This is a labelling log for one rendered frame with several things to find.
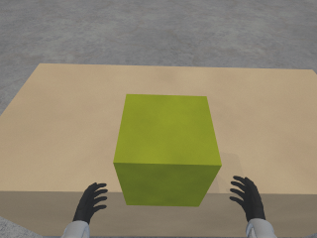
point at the carton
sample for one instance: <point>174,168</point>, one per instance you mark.
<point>166,153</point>

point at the pedestal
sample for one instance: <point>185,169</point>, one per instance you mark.
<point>59,135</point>

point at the robot right forearm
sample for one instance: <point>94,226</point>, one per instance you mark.
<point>259,228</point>

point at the left robot hand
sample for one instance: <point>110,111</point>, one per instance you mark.
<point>85,209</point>

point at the robot left forearm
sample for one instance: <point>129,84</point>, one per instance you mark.
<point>76,229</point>

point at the right robot hand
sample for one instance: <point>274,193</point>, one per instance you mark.
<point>252,201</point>

